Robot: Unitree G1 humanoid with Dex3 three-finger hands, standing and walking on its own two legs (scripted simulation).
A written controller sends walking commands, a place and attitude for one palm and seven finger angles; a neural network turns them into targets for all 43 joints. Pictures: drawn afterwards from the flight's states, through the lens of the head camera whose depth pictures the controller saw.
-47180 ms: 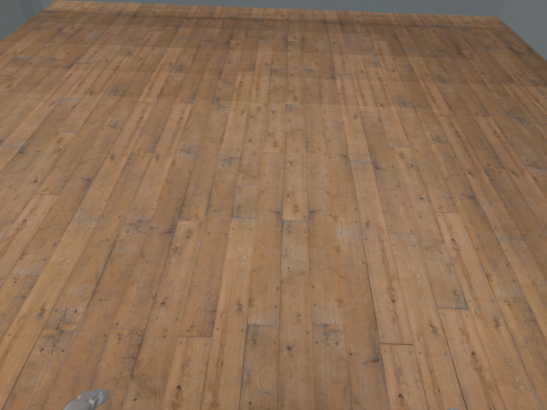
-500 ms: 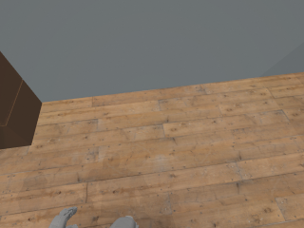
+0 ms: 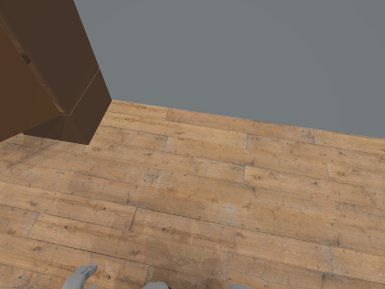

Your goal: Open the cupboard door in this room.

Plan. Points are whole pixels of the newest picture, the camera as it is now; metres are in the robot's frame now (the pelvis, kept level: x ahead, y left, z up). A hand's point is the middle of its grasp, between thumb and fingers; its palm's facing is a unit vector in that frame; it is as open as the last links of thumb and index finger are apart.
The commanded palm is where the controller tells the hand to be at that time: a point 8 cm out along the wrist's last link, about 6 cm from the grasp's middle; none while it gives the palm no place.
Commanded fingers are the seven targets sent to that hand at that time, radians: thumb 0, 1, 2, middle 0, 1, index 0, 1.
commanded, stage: turn to face it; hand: left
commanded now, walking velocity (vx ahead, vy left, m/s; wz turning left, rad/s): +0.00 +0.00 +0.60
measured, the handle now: out of the picture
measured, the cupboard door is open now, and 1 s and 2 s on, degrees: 47 47 47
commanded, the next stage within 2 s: take the last steps up to it in 1.00 s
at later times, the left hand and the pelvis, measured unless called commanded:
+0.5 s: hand out of the picture +0.03 +0.23 -0.17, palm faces +0.33 -0.91 -0.24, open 7.4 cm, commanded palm none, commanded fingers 0.00 0.90 0.90 -0.20 -0.30 -0.20 -0.30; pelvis +0.01 +0.00 +0.00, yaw +18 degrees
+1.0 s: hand out of the picture -0.03 +0.18 -0.18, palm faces +0.56 -0.81 -0.20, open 7.4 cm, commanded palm none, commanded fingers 0.00 0.90 0.90 -0.20 -0.30 -0.20 -0.30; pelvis +0.03 -0.01 -0.01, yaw +34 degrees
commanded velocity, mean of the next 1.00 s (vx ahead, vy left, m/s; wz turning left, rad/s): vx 0.00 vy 0.00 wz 0.49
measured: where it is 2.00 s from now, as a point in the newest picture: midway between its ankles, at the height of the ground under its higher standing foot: (154, 288)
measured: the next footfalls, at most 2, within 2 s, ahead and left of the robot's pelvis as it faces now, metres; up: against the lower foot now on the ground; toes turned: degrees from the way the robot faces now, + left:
right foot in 0.04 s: +0.04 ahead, -0.14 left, +0.00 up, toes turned -1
left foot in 0.32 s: +0.04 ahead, +0.12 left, +0.00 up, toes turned +16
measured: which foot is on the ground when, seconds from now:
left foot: down 0.00-0.02, up 0.04-0.30, down 0.32-0.68, up 0.70-0.96, down 0.98-1.00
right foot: up 0.00-0.02, down 0.04-0.32, up 0.34-0.68, down 0.70-0.98, up 1.00-1.00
